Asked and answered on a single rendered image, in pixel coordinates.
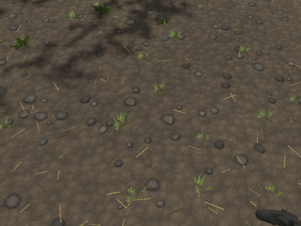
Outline robot right hand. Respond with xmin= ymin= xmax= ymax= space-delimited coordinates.
xmin=255 ymin=209 xmax=301 ymax=226

